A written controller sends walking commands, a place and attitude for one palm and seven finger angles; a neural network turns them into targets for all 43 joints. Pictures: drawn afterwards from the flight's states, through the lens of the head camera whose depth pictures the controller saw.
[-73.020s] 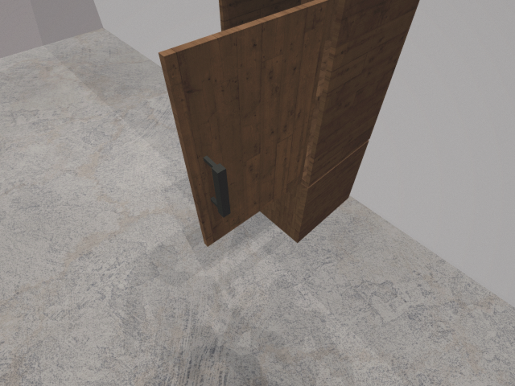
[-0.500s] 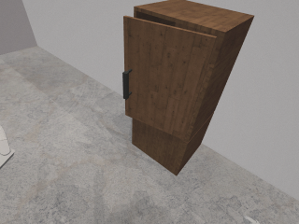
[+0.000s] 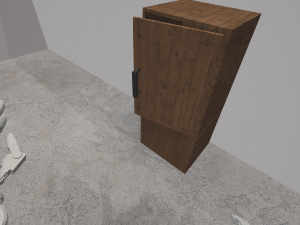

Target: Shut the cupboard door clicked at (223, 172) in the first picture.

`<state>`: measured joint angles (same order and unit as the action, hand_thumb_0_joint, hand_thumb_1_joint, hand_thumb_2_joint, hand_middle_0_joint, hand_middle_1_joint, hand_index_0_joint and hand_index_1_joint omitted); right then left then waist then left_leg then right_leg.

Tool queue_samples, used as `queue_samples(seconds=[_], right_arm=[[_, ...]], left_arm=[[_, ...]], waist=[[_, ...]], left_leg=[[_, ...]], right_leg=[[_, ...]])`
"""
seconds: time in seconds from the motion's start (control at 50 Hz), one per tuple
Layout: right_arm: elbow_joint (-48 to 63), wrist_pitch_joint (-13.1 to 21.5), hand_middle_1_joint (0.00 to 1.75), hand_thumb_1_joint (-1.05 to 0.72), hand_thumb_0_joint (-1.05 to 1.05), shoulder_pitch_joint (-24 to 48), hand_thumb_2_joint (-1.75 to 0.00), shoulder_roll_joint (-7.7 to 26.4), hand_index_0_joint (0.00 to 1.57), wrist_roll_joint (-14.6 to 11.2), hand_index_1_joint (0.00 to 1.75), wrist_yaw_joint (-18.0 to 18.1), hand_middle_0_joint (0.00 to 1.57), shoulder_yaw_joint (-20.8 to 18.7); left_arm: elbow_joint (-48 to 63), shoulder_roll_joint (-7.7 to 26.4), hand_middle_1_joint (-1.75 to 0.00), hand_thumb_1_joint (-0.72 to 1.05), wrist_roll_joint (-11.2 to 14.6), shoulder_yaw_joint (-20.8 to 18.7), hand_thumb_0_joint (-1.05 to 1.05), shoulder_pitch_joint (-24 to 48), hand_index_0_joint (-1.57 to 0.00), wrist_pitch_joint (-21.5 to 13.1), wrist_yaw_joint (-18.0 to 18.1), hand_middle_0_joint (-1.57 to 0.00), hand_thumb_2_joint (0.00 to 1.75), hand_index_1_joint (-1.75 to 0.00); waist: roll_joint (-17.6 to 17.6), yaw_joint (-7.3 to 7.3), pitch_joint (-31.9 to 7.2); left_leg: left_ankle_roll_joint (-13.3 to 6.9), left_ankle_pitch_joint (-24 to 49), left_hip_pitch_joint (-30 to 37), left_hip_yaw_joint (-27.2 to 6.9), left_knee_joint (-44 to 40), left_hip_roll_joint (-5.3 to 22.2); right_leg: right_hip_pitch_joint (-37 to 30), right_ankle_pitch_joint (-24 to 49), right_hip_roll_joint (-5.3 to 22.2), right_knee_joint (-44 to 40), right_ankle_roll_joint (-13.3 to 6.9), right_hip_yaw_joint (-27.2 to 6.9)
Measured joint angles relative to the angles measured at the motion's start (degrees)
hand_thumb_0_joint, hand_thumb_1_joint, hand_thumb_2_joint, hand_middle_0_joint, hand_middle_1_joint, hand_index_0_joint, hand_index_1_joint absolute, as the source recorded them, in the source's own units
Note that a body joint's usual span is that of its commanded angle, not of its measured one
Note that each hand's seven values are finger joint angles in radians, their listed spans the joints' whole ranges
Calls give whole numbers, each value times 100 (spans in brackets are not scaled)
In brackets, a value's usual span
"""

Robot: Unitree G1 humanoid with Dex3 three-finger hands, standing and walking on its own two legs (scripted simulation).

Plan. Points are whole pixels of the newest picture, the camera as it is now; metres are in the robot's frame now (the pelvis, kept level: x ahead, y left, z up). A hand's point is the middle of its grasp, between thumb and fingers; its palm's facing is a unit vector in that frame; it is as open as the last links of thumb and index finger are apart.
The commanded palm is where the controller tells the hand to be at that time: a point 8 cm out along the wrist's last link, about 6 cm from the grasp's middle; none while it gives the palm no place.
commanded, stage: stop stepping back and stand still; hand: left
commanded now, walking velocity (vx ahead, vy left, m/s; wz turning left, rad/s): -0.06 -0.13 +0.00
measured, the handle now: (137, 82) +0.86 +0.12 -0.07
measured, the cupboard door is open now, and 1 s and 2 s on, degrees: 11 11 11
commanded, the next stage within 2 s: let the arm hang, fingers relaxed in 0.14 s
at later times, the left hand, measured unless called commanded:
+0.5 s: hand out of the picture +0.10 +0.16 -0.15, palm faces -0.05 -0.98 -0.20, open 7.4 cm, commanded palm none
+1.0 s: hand out of the picture -0.05 +0.19 -0.16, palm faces +0.03 -0.98 -0.21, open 7.4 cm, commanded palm none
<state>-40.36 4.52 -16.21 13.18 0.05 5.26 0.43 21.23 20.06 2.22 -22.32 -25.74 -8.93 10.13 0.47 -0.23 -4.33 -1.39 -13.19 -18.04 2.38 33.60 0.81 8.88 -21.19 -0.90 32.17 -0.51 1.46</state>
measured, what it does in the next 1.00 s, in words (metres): stands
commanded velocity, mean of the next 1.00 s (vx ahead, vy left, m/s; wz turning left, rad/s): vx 0.00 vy -0.02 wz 0.00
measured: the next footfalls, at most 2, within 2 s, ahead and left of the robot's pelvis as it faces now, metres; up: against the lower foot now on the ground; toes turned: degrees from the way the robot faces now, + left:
none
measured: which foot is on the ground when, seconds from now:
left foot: down 0.00-1.00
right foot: down 0.00-1.00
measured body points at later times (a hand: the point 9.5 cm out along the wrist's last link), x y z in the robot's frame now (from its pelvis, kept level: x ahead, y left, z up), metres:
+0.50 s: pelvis -0.01 -0.01 -0.01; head -0.02 -0.01 +0.44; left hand +0.10 +0.22 -0.13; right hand +0.09 -0.28 -0.12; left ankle +0.05 +0.10 -0.73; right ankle -0.04 -0.11 -0.73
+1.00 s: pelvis -0.02 +0.00 +0.01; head -0.02 +0.00 +0.46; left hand -0.05 +0.24 -0.15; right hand -0.02 -0.22 -0.15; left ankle +0.05 +0.10 -0.73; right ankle -0.04 -0.11 -0.73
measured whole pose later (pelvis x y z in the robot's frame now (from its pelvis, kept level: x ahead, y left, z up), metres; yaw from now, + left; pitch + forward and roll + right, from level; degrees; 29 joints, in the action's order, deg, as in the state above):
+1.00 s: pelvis -0.02 +0.00 +0.01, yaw +0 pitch -2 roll -1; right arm -64.3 -1.4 -16.5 8.4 0.9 1.8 -0.6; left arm -65.6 10.2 -0.8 -0.7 -20.1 1.0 1.2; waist -0.9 0.3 1.0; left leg -1.4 -7.2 -14.9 2.8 24.3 0.7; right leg 6.6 -15.3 -0.8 24.2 -0.8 1.6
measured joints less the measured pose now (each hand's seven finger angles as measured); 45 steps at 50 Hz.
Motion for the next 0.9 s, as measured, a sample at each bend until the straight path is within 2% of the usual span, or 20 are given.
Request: queue_samples(seconds=[0.12,0.24,0.26,0.28,0.32,0.34,0.4,0.46,0.5,0.52,0.54,0.6,0.66,0.78,0.9], right_arm=[[334,308,30,-91,1,245,-90,-319,20,67,30,-9,20,104],[516,288,30,-91,1,365,-90,-455,20,48,30,-130,20,211],[422,354,30,-90,1,390,-90,-390,20,-1,30,-223,20,174],[280,353,30,-90,1,449,-90,-269,20,-25,30,-331,20,122],[-33,173,30,-90,1,623,-90,7,20,-7,30,-456,20,32],[-166,44,30,-90,1,706,-90,129,20,4,30,-478,20,1],[-427,-295,30,-91,1,799,-90,328,20,57,30,-488,20,-69],[-625,-521,30,-91,1,668,-90,326,20,132,30,-473,20,-111],[-836,-621,30,-91,1,524,-90,257,20,163,30,-464,20,-103],[-961,-649,30,-91,1,439,-90,212,20,171,30,-459,20,-93],[-1091,-665,30,-91,1,332,-90,151,20,174,30,-447,20,-89],[-1503,-711,30,-91,1,62,-90,-22,20,180,30,-417,20,-65],[-1828,-713,30,-91,1,-107,-90,-148,20,155,30,-387,20,-62],[-2214,-661,30,-91,1,-223,-90,-312,20,96,30,-353,20,-79],[-2375,-609,30,-91,1,-147,-90,-419,20,78,30,-343,20,-83]], left_arm=[[436,270,-30,89,-8,-178,2,-205,-20,-92,-59,-21,90,-30],[730,479,-30,89,66,-246,2,-510,-21,-183,-103,-21,90,-30],[455,509,-30,89,-4,-86,2,-407,-20,-231,-193,-21,90,-30],[-37,511,-30,89,-90,201,1,-164,-20,-136,-355,-21,90,-30],[-1355,356,-30,89,-220,844,1,391,-20,293,-662,-20,90,-30],[-2081,227,-30,90,-259,1137,1,635,-20,525,-773,-20,90,-30],[-4049,-194,-30,90,-338,1813,1,1077,-19,1044,-974,-20,90,-30],[-5482,-618,-29,90,-353,2206,1,1130,-19,1275,-1022,-20,90,-30],[-6220,-869,-29,91,-344,2349,1,1044,-19,1344,-1023,-20,90,-30],[-6532,-977,-29,91,-319,2358,1,988,-20,1349,-1006,-20,90,-30],[-6743,-1007,-30,95,-266,2196,0,963,-20,1301,-901,-20,90,-30],[-7282,-849,-30,100,-292,2082,-2,872,-20,1199,-907,-21,90,-30],[-7754,-742,-30,99,-291,2085,-2,702,-20,1136,-945,-21,90,-30],[-8458,-736,-30,94,-279,2125,0,433,-20,1085,-944,-20,90,-30],[-8705,-850,-30,92,-285,2147,1,443,-20,1039,-914,-20,90,-30]], waist=[[263,88,253],[87,183,290],[2,152,266],[-112,86,242],[-342,-3,187],[-434,-3,179],[-474,120,237],[-237,252,400],[-30,282,510],[55,279,556],[122,251,593],[214,124,686],[178,64,743],[3,57,744],[-111,51,651]], left_leg=[[4,244,74,169,-527,-51],[111,343,-31,101,-657,138],[118,326,-112,78,-557,159],[118,288,-191,64,-431,165],[98,164,-323,60,-182,148],[82,106,-375,54,-58,132],[64,2,-444,12,215,62],[68,-35,-382,-42,315,6],[83,-13,-302,-67,266,0],[87,12,-269,-85,214,13],[97,51,-258,-126,152,34],[127,208,-193,-205,-103,93],[130,329,-102,-209,-323,128],[87,458,111,-108,-629,115],[29,550,269,-8,-835,41]], right_leg=[[135,174,68,-201,38,-144],[88,453,-130,-681,-87,-90],[138,456,-148,-630,-92,-58],[203,421,-150,-522,-93,-37],[350,258,-126,-222,-92,-26],[413,173,-108,-59,-90,-16],[503,-33,-36,333,-104,39],[441,-145,15,501,-119,102],[358,-136,17,460,-115,125],[311,-95,0,383,-112,141],[268,-32,-31,270,-117,178],[127,196,-115,-135,-160,243],[-4,385,-160,-466,-168,238],[-192,569,-141,-795,-120,139],[-254,605,-55,-844,-60,55]])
